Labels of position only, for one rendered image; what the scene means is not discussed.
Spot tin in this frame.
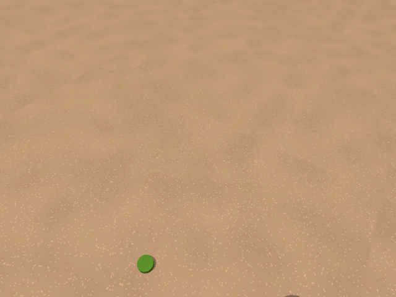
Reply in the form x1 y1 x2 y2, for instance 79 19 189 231
137 255 154 273

